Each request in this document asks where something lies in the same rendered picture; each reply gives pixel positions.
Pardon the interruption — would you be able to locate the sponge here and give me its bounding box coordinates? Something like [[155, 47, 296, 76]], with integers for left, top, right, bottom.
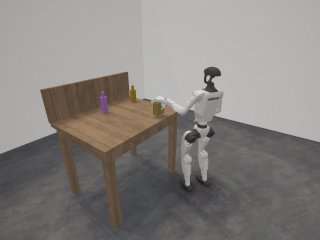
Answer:
[[153, 102, 164, 116]]

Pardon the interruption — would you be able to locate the left robot forearm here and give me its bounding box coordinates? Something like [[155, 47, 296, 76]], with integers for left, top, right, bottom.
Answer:
[[162, 98, 184, 113]]

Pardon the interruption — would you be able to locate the robot right upper arm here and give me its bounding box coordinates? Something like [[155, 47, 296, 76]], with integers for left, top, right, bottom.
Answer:
[[215, 89, 224, 114]]

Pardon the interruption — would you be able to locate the left robot hand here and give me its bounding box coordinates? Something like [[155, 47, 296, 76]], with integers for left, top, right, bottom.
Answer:
[[151, 96, 166, 111]]

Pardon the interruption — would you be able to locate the robot left foot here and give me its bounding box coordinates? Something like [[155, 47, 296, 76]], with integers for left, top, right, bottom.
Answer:
[[179, 179, 193, 193]]

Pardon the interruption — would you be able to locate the robot left shin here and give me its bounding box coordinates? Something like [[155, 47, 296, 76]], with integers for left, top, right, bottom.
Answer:
[[181, 157, 191, 186]]

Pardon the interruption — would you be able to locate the table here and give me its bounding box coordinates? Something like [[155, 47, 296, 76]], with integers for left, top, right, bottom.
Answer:
[[40, 71, 179, 229]]

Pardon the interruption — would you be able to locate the robot left upper arm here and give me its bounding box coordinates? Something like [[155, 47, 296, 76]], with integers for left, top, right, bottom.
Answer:
[[179, 90, 204, 116]]

